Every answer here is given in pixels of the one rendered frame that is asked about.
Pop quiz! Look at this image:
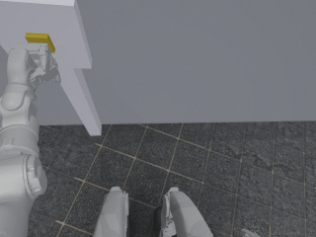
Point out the robot left hand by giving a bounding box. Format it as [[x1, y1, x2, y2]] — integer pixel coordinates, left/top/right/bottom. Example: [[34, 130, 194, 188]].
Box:
[[6, 42, 61, 92]]

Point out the right robot shin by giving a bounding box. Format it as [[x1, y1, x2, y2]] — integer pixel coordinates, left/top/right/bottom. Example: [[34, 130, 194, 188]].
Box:
[[159, 187, 179, 237]]

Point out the left robot forearm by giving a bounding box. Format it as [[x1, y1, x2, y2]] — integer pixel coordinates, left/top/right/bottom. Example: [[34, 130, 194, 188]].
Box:
[[0, 83, 40, 160]]

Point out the button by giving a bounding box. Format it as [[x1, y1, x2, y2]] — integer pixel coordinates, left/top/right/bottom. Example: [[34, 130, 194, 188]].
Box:
[[25, 33, 55, 53]]

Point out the robot right thigh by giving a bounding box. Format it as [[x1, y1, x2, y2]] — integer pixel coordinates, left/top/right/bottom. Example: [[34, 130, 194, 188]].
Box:
[[162, 191, 213, 237]]

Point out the left robot upper arm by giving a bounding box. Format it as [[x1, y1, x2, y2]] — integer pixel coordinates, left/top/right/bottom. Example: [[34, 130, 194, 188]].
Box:
[[0, 154, 47, 237]]

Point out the panel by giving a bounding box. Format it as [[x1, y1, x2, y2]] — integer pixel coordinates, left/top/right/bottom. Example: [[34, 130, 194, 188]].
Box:
[[0, 0, 102, 136]]

